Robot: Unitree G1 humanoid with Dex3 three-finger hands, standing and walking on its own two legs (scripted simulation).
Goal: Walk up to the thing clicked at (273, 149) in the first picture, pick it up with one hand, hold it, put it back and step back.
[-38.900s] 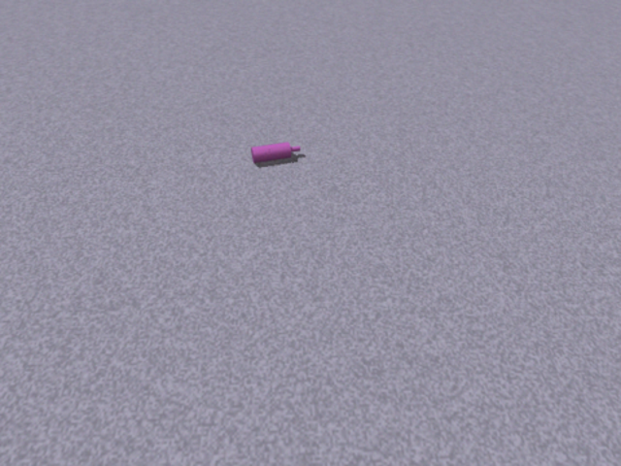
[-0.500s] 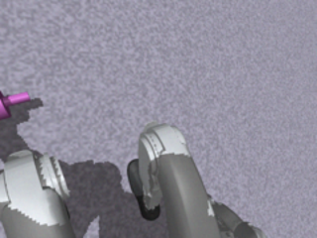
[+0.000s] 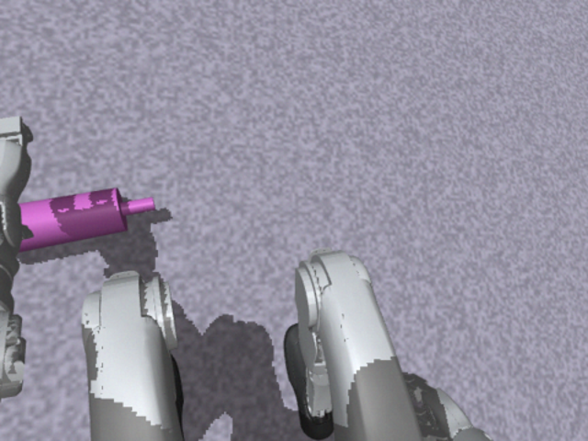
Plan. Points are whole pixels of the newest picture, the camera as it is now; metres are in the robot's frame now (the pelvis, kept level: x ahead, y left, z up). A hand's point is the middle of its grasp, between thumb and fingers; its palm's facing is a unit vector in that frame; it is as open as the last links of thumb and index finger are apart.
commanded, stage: withdraw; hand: left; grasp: from above
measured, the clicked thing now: (79, 217) +0.44 +0.28 -0.29
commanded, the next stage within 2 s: home in 0.48 s
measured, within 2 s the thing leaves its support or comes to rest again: neither
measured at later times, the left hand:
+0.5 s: hand (20, 212) +0.41 +0.31 -0.14, palm faces -0.48 -0.09 -0.87, open 13.9 cm
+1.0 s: hand out of the picture +0.37 +0.30 -0.03, palm faces -0.34 -0.39 -0.86, open 10.1 cm
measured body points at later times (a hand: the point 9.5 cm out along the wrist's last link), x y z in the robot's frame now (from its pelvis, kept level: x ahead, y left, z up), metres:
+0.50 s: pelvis -0.02 -0.01 +0.01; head +0.19 +0.08 +0.40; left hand +0.43 +0.31 -0.09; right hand +0.06 -0.29 -0.08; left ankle +0.07 +0.13 -0.29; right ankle +0.10 -0.13 -0.29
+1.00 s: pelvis +0.00 +0.00 +0.10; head +0.18 +0.05 +0.50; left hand +0.38 +0.32 +0.02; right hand +0.12 -0.25 -0.03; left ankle +0.07 +0.13 -0.29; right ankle +0.10 -0.13 -0.29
